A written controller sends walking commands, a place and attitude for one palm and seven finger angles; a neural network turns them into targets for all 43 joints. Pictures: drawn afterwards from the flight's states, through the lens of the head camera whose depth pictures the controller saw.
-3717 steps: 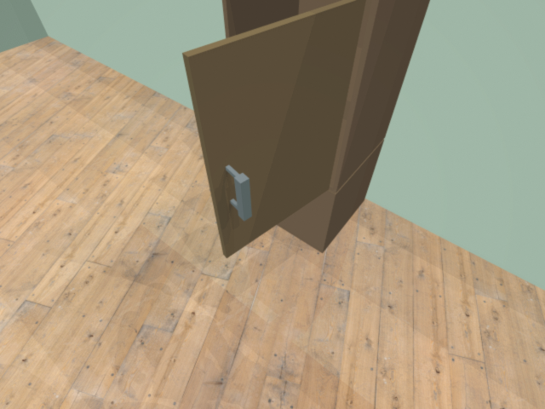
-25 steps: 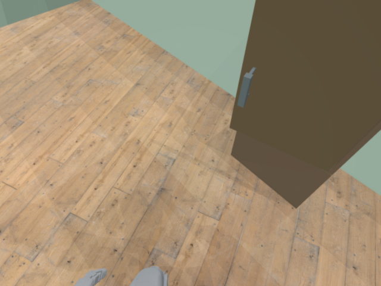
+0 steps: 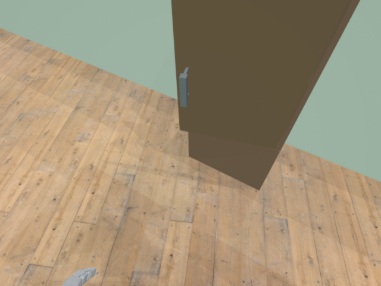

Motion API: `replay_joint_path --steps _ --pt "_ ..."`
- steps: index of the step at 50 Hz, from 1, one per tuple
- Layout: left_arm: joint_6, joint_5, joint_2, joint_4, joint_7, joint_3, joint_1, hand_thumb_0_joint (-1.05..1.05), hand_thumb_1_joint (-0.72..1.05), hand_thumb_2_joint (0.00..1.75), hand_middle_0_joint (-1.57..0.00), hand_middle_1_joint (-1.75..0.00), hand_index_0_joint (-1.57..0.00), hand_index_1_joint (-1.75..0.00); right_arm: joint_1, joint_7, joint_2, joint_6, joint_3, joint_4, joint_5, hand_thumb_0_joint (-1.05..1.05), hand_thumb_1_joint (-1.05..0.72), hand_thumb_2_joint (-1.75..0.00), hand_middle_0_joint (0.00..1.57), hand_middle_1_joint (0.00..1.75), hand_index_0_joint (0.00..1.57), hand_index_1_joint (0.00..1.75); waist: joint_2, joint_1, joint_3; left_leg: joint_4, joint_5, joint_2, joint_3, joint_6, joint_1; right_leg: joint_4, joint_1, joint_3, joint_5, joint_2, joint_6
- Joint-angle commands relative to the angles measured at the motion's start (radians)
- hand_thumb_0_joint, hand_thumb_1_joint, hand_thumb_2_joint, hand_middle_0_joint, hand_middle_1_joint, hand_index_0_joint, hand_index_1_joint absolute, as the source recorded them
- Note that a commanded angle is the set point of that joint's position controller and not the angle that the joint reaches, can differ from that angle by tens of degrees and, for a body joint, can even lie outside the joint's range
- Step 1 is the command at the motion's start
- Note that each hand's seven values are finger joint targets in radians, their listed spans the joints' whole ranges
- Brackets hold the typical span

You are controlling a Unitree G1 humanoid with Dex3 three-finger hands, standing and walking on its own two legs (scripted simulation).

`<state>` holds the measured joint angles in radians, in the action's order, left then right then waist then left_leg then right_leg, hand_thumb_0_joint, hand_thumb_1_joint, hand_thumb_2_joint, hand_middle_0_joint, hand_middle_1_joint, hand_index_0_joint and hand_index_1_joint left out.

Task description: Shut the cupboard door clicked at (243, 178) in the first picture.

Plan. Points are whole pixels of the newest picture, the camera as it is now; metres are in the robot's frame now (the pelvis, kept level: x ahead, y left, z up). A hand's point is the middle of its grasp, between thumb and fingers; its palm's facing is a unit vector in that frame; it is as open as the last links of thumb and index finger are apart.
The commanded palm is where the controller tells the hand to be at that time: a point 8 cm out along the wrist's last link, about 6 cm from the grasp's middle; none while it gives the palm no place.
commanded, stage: turn to face it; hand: left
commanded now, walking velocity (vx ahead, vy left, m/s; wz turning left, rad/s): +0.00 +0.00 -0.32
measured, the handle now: (185, 87) +0.73 +0.06 -0.06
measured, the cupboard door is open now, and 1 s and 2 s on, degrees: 16 16 16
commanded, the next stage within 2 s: take the last steps up to it in 0.28 s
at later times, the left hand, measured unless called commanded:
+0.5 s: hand out of the picture +0.11 +0.20 -0.16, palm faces -0.12 -0.98 -0.17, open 7.3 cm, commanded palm none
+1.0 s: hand out of the picture +0.13 +0.14 -0.16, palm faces -0.12 -0.98 -0.17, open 7.3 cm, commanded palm none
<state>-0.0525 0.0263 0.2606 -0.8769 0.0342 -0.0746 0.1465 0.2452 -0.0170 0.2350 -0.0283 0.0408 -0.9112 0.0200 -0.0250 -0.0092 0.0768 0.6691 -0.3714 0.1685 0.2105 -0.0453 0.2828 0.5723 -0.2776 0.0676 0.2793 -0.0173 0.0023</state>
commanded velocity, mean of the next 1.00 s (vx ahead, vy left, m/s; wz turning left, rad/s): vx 0.17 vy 0.00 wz -0.12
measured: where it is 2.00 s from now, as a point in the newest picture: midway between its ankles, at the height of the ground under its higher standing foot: outside the picture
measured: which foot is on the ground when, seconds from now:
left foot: up 0.00-0.32, down 0.34-0.72, up 0.74-1.00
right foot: down 0.00-0.36, up 0.38-0.70, down 0.72-1.00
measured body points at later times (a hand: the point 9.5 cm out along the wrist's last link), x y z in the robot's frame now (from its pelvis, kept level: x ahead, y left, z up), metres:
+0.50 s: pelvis +0.02 +0.02 +0.02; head +0.05 +0.04 +0.46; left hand +0.12 +0.25 -0.15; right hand +0.02 -0.22 -0.12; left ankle +0.02 +0.12 -0.72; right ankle -0.04 -0.10 -0.67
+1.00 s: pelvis +0.12 -0.03 +0.02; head +0.15 -0.03 +0.46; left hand +0.13 +0.19 -0.14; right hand +0.10 -0.27 -0.14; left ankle +0.22 +0.08 -0.69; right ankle +0.01 -0.11 -0.72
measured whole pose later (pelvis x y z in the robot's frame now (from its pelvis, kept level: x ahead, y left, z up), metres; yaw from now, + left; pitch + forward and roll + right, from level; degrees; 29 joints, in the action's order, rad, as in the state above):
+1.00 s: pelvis +0.12 -0.03 +0.02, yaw -9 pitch +0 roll -1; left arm 0.04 0.03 0.15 -1.11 -0.01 -0.04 0.34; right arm 0.27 0.01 0.18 0.00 0.04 -1.04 0.02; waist 0.00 -0.02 0.05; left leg 0.78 -0.26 0.09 0.09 -0.01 0.50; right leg 0.33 -0.01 0.11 0.33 0.01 0.03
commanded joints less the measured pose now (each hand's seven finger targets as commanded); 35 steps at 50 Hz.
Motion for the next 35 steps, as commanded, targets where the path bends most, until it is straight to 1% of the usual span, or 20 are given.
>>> replay_joint_path --steps 1,2,3,4,5,7,12,13,15,16,17,18,19,20,22,25,30,32,34,35 --pt "0.034 -0.001 0.228 0.012 -0.039 -0.052 0.162 0.00 0.90 0.90 -0.20 -0.30 -0.20 -0.30 -0.088 -0.015 0.099 -0.007 0.029 0.116 -0.008 0.00 -0.90 -0.90 0.20 0.30 0.20 0.30 0.286 0.078 -0.135 0.470 -0.241 -0.082 -0.198 -0.013 0.342 -0.255 0.216 -0.460 -0.431 -0.354 0.234" --pt "0.031 0.000 0.201 0.025 -0.046 -0.047 0.101 0.00 0.90 0.90 -0.20 -0.30 -0.20 -0.30 -0.084 -0.017 0.110 -0.008 0.030 0.102 -0.008 0.00 -0.90 -0.90 0.20 0.30 0.20 0.30 0.322 0.057 -0.099 0.515 -0.191 -0.074 -0.224 -0.013 0.369 -0.271 0.176 -0.454 -0.323 -0.325 0.233" --pt "0.027 -0.002 0.159 0.036 -0.050 -0.037 0.040 0.00 0.90 0.90 -0.20 -0.30 -0.20 -0.30 -0.072 -0.012 0.120 -0.007 0.032 0.077 -0.005 0.00 -0.90 -0.90 0.20 0.30 0.20 0.30 0.237 0.030 -0.087 0.514 -0.103 -0.053 -0.233 -0.017 0.336 -0.257 0.143 -0.363 -0.282 -0.275 0.208" --pt "0.030 -0.001 0.143 0.049 -0.050 -0.028 0.009 0.00 0.90 0.90 -0.20 -0.30 -0.20 -0.30 -0.043 -0.006 0.105 -0.004 0.027 0.061 -0.003 0.00 -0.90 -0.90 0.20 0.30 0.20 0.30 0.194 0.007 -0.106 0.478 -0.066 -0.059 -0.213 -0.023 0.296 -0.232 0.129 -0.297 -0.326 -0.239 0.189" --pt "0.034 -0.001 0.132 0.050 -0.049 -0.025 0.010 0.00 0.90 0.90 -0.20 -0.30 -0.20 -0.30 -0.037 -0.004 0.092 -0.005 0.024 0.052 -0.001 0.00 -0.90 -0.90 0.20 0.30 0.20 0.30 0.177 0.006 -0.113 0.439 -0.047 -0.070 -0.199 -0.026 0.259 -0.222 0.112 -0.268 -0.375 -0.221 0.180" --pt "0.036 0.000 0.138 0.042 -0.048 -0.023 0.022 0.00 0.90 0.90 -0.20 -0.30 -0.20 -0.30 -0.020 -0.002 0.079 -0.010 0.022 0.041 -0.003 0.00 -0.90 -0.90 0.20 0.30 0.20 0.30 0.170 0.004 -0.116 0.371 -0.030 -0.088 -0.183 -0.028 0.220 -0.230 0.103 -0.254 -0.356 -0.210 0.177" --pt "0.031 0.005 0.146 0.018 -0.048 -0.033 0.041 0.00 0.90 0.90 -0.20 -0.30 -0.20 -0.30 -0.024 -0.007 0.056 0.001 0.015 0.041 -0.008 0.00 -0.90 -0.90 0.20 0.30 0.20 0.30 0.171 0.019 -0.106 0.115 -0.050 -0.119 -0.168 -0.015 0.135 -0.217 0.100 -0.319 -0.333 -0.215 0.194" --pt "0.031 0.006 0.138 0.011 -0.050 -0.033 0.039 0.00 0.90 0.90 -0.20 -0.30 -0.20 -0.30 -0.005 -0.010 0.052 0.007 0.014 0.036 -0.010 0.00 -0.90 -0.90 0.20 0.30 0.20 0.30 0.163 0.010 -0.118 0.021 -0.021 -0.121 -0.174 -0.012 0.087 -0.188 0.094 -0.334 -0.355 -0.210 0.184" --pt "0.024 -0.008 0.124 0.009 -0.048 -0.029 0.009 0.00 0.90 0.90 -0.20 -0.30 -0.20 -0.30 0.080 -0.016 0.054 0.018 0.011 0.001 -0.009 0.00 -0.90 -0.90 0.20 0.30 0.20 0.30 0.130 -0.033 -0.120 -0.203 0.170 -0.130 -0.160 -0.003 -0.095 -0.130 -0.006 -0.300 -0.273 -0.159 0.119" --pt "0.019 -0.013 0.079 0.017 -0.045 -0.021 0.021 0.00 0.90 0.90 -0.20 -0.30 -0.20 -0.30 0.098 -0.019 0.098 0.029 0.015 -0.008 -0.003 0.00 -0.90 -0.90 0.20 0.30 0.20 0.30 0.005 -0.029 -0.126 -0.312 0.211 -0.034 -0.264 0.031 -0.174 -0.051 -0.090 -0.243 -0.150 -0.076 0.067" --pt "0.014 -0.019 0.029 0.025 -0.038 -0.012 0.060 0.00 0.90 0.90 -0.20 -0.30 -0.20 -0.30 0.087 -0.023 0.180 0.033 0.027 0.005 0.009 0.00 -0.90 -0.90 0.20 0.30 0.20 0.30 -0.217 -0.010 -0.117 -0.363 0.272 0.152 -0.464 0.120 -0.180 0.079 -0.169 -0.136 0.077 0.036 0.013" --pt "0.011 -0.012 0.042 0.034 -0.035 -0.009 0.029 0.00 0.90 0.90 -0.20 -0.30 -0.20 -0.30 0.076 -0.031 0.201 0.030 0.032 0.014 0.010 0.00 -0.90 -0.90 0.20 0.30 0.20 0.30 -0.267 -0.025 -0.077 -0.415 0.316 0.249 -0.553 0.198 -0.120 0.260 -0.199 -0.091 0.270 0.048 -0.009" --pt "0.003 -0.004 0.050 0.025 -0.036 -0.015 0.006 0.00 0.90 0.90 -0.20 -0.30 -0.20 -0.30 0.074 -0.038 0.181 0.034 0.027 0.005 0.014 0.00 -0.90 -0.90 0.20 0.30 0.20 0.30 -0.255 -0.031 -0.069 -0.420 0.374 0.238 -0.538 0.209 -0.085 0.391 -0.204 -0.140 0.277 0.029 -0.016" --pt "0.004 -0.004 0.046 0.011 -0.030 -0.021 0.012 0.00 0.90 0.90 -0.20 -0.30 -0.20 -0.30 0.052 -0.040 0.152 0.034 0.017 0.008 0.017 0.00 -0.90 -0.90 0.20 0.30 0.20 0.30 -0.207 -0.010 -0.059 -0.410 0.359 0.200 -0.480 0.202 -0.072 0.456 -0.207 -0.144 0.234 0.013 -0.018" --pt "0.011 -0.001 0.018 -0.010 -0.017 -0.014 0.033 0.00 0.90 0.90 -0.20 -0.30 -0.20 -0.30 0.031 -0.036 0.131 0.040 0.010 0.008 0.019 0.00 -0.90 -0.90 0.20 0.30 0.20 0.30 -0.146 0.003 -0.086 -0.400 0.310 0.146 -0.373 0.189 -0.145 0.446 -0.227 -0.095 0.193 0.011 -0.022" --pt "0.027 0.002 -0.008 -0.012 -0.003 0.000 -0.019 0.00 0.90 0.90 -0.20 -0.30 -0.20 -0.30 0.116 -0.031 0.125 0.051 0.016 -0.034 0.021 0.00 -0.90 -0.90 0.20 0.30 0.20 0.30 -0.120 -0.039 -0.088 -0.409 0.263 0.134 -0.343 0.189 -0.227 0.335 -0.238 -0.050 0.163 0.004 -0.015" --pt "0.044 0.001 -0.029 -0.024 0.004 0.013 -0.046 0.00 0.90 0.90 -0.20 -0.30 -0.20 -0.30 0.156 -0.017 0.132 0.051 0.028 -0.082 0.021 0.00 -0.90 -0.90 0.20 0.30 0.20 0.30 -0.148 -0.053 -0.049 -0.424 0.108 0.134 -0.322 0.191 -0.201 0.121 -0.146 0.005 0.162 0.008 0.005" --pt "0.049 0.000 -0.031 -0.052 0.003 0.011 0.005 0.00 0.90 0.90 -0.20 -0.30 -0.20 -0.30 0.139 -0.013 0.129 0.048 0.028 -0.093 0.018 0.00 -0.90 -0.90 0.20 0.30 0.20 0.30 -0.133 -0.024 -0.044 -0.402 0.027 0.113 -0.300 0.170 -0.137 0.002 -0.031 0.031 0.088 0.024 0.012" --pt "0.061 -0.001 0.000 -0.101 -0.004 0.000 0.107 0.00 0.90 0.90 -0.20 -0.30 -0.20 -0.30 0.113 -0.006 0.096 0.050 0.023 -0.100 0.007 0.00 -0.90 -0.90 0.20 0.30 0.20 0.30 -0.058 0.028 -0.047 -0.309 -0.026 0.043 -0.220 0.118 -0.012 -0.175 0.183 0.014 -0.022 0.013 0.026" --pt "0.072 0.001 0.049 -0.127 -0.014 -0.012 0.176 0.00 0.90 0.90 -0.20 -0.30 -0.20 -0.30 0.108 0.000 0.058 0.054 0.014 -0.092 0.000 0.00 -0.90 -0.90 0.20 0.30 0.20 0.30 0.056 0.058 -0.056 -0.185 -0.089 -0.020 -0.154 0.083 0.151 -0.242 0.345 -0.136 0.099 -0.098 0.072"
